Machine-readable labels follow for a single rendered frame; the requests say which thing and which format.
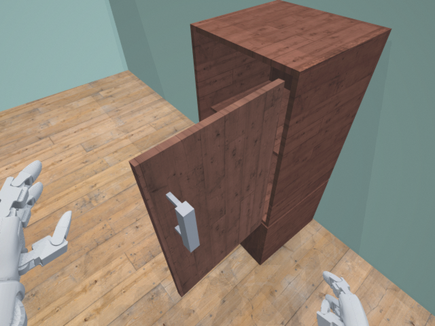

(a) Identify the left robot hand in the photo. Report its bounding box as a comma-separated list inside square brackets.
[0, 160, 72, 282]

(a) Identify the cupboard door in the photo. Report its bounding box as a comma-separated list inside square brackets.
[129, 79, 285, 297]

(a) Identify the handle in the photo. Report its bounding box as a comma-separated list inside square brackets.
[166, 192, 200, 252]

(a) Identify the left robot forearm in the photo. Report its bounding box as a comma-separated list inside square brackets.
[0, 280, 27, 326]

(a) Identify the right robot hand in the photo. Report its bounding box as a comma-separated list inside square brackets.
[317, 271, 369, 326]

